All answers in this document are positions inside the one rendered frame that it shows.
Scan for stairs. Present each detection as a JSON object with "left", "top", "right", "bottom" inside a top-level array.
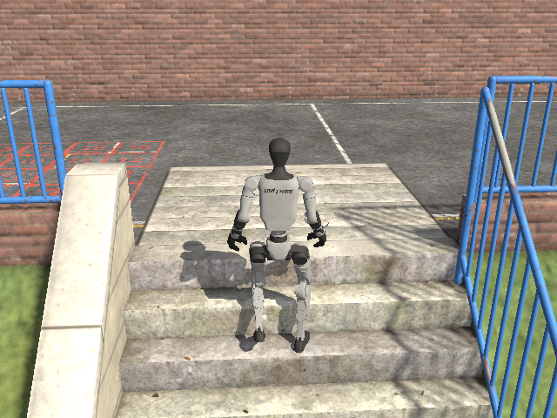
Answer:
[{"left": 115, "top": 253, "right": 493, "bottom": 418}]

